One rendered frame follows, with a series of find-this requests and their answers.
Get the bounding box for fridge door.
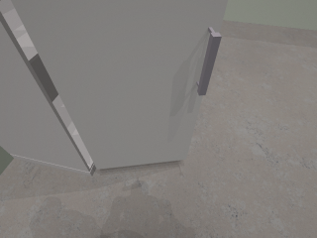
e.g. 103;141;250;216
11;0;228;170

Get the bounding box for handle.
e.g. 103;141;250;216
196;27;222;96

